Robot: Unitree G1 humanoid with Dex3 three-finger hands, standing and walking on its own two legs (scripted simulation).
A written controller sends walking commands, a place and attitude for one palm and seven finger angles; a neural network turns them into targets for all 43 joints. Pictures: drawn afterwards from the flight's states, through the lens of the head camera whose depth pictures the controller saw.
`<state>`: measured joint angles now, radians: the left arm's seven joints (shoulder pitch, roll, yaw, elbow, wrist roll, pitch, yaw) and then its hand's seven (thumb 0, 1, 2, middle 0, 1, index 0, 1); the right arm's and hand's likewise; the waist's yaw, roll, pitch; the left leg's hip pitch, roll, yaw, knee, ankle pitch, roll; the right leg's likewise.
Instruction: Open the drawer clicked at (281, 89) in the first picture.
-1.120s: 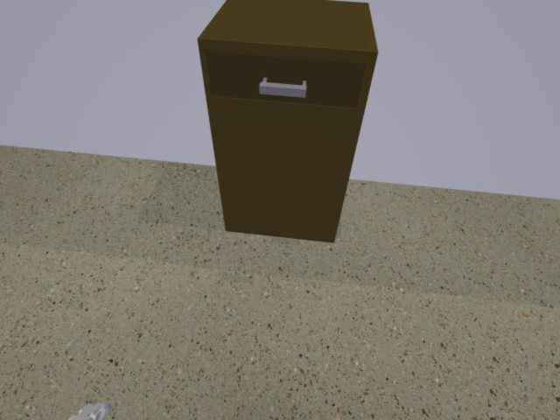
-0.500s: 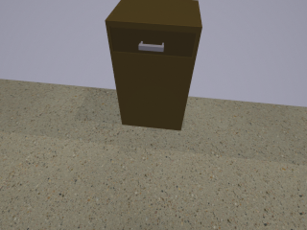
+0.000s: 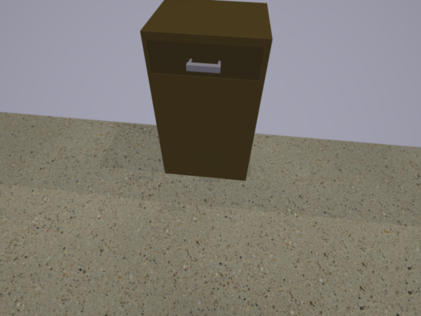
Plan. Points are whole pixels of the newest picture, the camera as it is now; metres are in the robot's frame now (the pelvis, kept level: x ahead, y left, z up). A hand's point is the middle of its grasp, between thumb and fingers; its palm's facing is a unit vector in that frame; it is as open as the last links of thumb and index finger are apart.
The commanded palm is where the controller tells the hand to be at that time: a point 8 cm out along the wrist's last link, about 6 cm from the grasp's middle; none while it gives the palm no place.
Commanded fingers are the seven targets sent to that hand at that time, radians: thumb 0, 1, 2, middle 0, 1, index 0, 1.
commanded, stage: look at it before walking up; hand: left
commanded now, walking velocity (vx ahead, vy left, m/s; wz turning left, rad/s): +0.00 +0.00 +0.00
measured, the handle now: (204, 64) +1.02 +0.08 -0.01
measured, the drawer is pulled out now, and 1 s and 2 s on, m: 0.00 0.00 0.00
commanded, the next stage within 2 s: take the last steps up to it in 0.32 s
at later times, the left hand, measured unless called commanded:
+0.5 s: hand out of the picture +0.08 +0.25 -0.16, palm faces -0.02 -0.94 -0.33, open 7.4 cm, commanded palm none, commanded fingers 0.00 0.90 0.90 -0.20 -0.30 -0.20 -0.30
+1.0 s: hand out of the picture +0.02 +0.14 -0.18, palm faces +0.05 -0.99 -0.15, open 7.4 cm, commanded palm none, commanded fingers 0.00 0.90 0.90 -0.20 -0.30 -0.20 -0.30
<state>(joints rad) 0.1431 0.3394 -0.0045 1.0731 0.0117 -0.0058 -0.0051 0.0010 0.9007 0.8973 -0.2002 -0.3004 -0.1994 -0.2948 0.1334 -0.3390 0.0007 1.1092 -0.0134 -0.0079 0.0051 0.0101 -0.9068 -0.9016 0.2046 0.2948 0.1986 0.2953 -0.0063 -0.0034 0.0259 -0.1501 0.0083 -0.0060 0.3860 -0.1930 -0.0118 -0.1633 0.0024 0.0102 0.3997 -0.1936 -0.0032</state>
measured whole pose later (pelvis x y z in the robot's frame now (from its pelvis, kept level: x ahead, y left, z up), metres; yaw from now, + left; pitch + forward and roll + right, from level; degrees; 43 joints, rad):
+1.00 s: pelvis +0.13 -0.01 -0.01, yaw -3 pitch +0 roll +0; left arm 0.51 0.12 0.02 1.14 0.03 -0.06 0.02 0.00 0.90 0.90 -0.20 -0.30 -0.20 -0.29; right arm 0.22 -0.18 -0.04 1.09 -0.02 0.00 0.01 0.02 -0.91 -0.90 0.20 0.29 0.20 0.29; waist 0.05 -0.01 0.04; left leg -0.50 0.07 0.08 0.99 -0.44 0.00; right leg -0.02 0.05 0.05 0.42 -0.39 -0.04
